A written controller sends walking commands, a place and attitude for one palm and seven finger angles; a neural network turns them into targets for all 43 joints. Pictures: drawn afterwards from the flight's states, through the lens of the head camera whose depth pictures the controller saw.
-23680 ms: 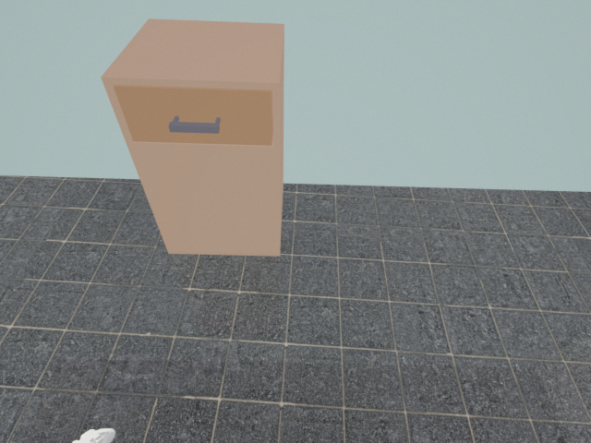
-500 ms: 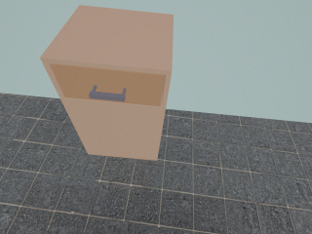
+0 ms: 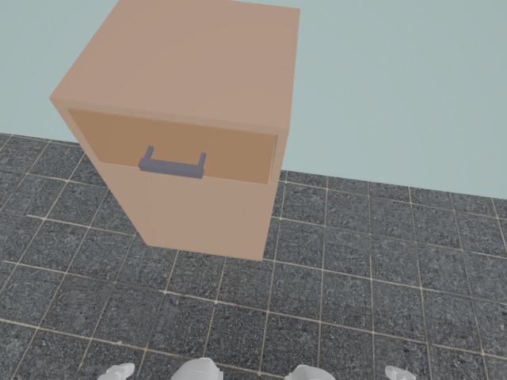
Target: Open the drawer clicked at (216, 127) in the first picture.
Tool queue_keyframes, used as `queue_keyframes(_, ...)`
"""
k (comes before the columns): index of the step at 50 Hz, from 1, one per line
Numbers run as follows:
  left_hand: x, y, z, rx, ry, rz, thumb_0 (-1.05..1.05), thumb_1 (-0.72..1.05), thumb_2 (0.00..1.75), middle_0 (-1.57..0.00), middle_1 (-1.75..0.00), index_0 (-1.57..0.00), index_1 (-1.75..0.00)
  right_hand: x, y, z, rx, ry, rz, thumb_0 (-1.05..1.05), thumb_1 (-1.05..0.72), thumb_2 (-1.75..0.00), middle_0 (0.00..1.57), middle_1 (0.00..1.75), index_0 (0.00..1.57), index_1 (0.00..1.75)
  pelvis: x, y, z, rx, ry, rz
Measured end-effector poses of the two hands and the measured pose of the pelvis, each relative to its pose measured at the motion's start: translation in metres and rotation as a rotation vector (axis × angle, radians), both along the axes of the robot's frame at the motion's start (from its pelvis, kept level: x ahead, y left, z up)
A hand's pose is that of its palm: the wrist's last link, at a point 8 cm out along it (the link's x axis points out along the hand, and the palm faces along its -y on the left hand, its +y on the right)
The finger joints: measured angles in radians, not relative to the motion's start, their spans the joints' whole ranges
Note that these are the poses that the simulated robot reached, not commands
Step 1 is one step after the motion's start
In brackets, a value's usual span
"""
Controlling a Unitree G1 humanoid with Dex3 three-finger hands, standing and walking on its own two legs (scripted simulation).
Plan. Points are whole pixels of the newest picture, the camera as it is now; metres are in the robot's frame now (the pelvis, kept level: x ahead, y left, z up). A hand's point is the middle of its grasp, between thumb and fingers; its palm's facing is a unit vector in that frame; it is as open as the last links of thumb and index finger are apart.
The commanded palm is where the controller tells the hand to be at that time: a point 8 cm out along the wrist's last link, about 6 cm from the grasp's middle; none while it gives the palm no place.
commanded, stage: come to a stop and stand still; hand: left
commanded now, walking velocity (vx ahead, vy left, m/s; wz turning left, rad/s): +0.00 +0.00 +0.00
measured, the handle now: (174, 161) +0.53 +0.21 -0.09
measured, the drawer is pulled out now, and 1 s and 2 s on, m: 0.00 0.00 0.00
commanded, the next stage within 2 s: look again from close up in 0.48 s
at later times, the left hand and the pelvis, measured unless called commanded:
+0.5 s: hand out of the picture +0.03 +0.15 -0.16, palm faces -0.01 -0.98 -0.22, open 7.3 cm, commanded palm none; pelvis -0.02 -0.04 +0.01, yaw -1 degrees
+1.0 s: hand out of the picture +0.03 +0.16 -0.16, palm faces -0.06 -0.97 -0.23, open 7.3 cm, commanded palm none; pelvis -0.01 -0.02 +0.01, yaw -3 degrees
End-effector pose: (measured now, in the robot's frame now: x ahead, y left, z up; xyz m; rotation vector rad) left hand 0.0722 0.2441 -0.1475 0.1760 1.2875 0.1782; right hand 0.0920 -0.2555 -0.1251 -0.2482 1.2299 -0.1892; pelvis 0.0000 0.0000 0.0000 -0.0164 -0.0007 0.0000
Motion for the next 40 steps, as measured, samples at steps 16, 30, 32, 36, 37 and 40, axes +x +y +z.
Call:
queue_keyframes(16, -0.052, -0.021, 0.018, 0.049, 0.086, -0.039, 0.0, 0.91, 0.9, -0.2, -0.3, -0.2, -0.3, -0.023, -0.01, -0.016, 0.103, 0.002, -0.021, 0.0, -0.91, -0.9, 0.2, 0.3, 0.2, 0.3, -0.013, -0.029, 0.002, 0.029, -0.001, -0.019)
queue_keyframes(30, -0.04, -0.054, 0.017, -0.004, 0.013, -0.059, 0.0, 0.92, 0.9, -0.21, -0.3, -0.21, -0.3, -0.103, -0.018, -0.009, 0.088, 0.141, -0.095, 0.0, -0.91, -0.9, 0.2, 0.3, 0.2, 0.3, -0.016, -0.038, 0.01, 0.009, -0.014, -0.036)
queue_keyframes(32, -0.038, -0.053, 0.017, 0.001, -0.008, -0.081, 0.0, 0.92, 0.9, -0.21, -0.3, -0.21, -0.3, -0.105, -0.017, -0.01, 0.087, 0.111, -0.109, 0.0, -0.91, -0.9, 0.2, 0.3, 0.2, 0.3, -0.016, -0.035, 0.008, 0.004, -0.013, -0.041)
queue_keyframes(36, -0.032, -0.047, 0.017, 0.006, -0.041, -0.103, 0.0, 0.92, 0.9, -0.21, -0.3, -0.21, -0.3, -0.108, -0.01, -0.013, 0.095, 0.065, -0.108, 0.0, -0.91, -0.9, 0.2, 0.3, 0.2, 0.3, -0.015, -0.029, 0.004, 0.01, -0.023, -0.04)
queue_keyframes(37, -0.03, -0.045, 0.018, 0.008, -0.049, -0.106, 0.0, 0.92, 0.9, -0.21, -0.3, -0.21, -0.3, -0.109, -0.007, -0.014, 0.099, 0.061, -0.105, 0.0, -0.91, -0.9, 0.2, 0.3, 0.2, 0.29, -0.015, -0.028, 0.004, 0.011, -0.025, -0.041)
queue_keyframes(40, -0.028, -0.04, 0.019, 0.011, -0.066, -0.11, 0.0, 0.92, 0.9, -0.21, -0.3, -0.2, -0.3, -0.11, 0.003, -0.016, 0.115, 0.059, -0.094, 0.0, -0.91, -0.9, 0.2, 0.3, 0.2, 0.29, -0.015, -0.025, 0.003, 0.015, -0.029, -0.044)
